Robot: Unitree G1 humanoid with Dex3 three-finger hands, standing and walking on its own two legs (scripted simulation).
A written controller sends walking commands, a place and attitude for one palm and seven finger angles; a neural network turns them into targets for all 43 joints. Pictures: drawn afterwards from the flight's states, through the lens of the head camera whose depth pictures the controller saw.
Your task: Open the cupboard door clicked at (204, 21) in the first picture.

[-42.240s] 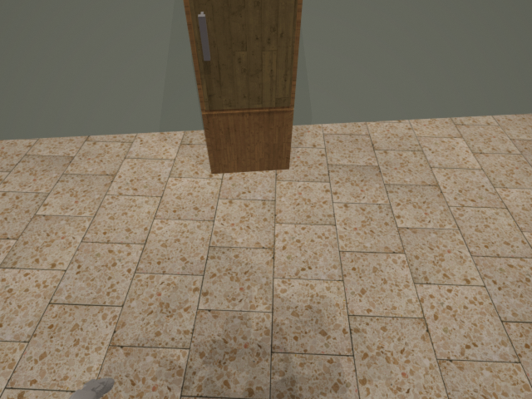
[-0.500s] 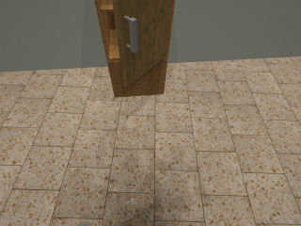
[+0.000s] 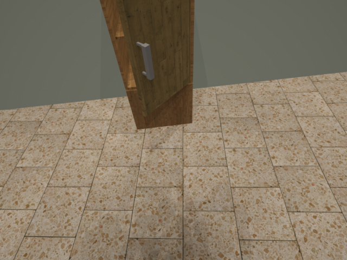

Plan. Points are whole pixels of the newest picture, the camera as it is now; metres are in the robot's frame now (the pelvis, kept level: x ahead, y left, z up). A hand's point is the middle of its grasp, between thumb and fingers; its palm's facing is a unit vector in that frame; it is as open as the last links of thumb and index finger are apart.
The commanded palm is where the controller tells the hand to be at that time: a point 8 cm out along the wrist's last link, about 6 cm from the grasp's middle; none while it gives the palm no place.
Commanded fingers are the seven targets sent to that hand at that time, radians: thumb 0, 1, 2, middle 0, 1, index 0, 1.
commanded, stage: let the arm hang, fingers relaxed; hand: left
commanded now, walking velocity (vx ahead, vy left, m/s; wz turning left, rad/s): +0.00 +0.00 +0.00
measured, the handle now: (144, 61) +0.88 +0.17 -0.02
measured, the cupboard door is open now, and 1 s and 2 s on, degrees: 42 42 42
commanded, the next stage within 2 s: look to check the result in 0.30 s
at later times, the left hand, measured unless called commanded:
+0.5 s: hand out of the picture +0.03 +0.16 -0.17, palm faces +0.02 -0.97 -0.22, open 7.4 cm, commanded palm none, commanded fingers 0.00 0.90 0.90 -0.20 -0.30 -0.20 -0.30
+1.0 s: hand out of the picture +0.06 +0.18 -0.17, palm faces +0.00 -0.97 -0.23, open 7.4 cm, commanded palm none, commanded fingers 0.00 0.90 0.90 -0.20 -0.30 -0.20 -0.30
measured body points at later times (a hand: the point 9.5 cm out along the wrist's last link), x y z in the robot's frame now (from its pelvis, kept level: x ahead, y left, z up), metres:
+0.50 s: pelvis +0.03 -0.01 +0.00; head +0.06 -0.03 +0.45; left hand +0.03 +0.21 -0.15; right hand -0.02 -0.23 -0.17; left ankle +0.00 +0.12 -0.74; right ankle +0.00 -0.03 -0.74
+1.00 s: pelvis +0.04 +0.00 +0.00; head +0.07 -0.02 +0.45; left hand +0.06 +0.23 -0.15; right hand +0.01 -0.22 -0.17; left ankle +0.00 +0.12 -0.74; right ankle +0.00 -0.03 -0.74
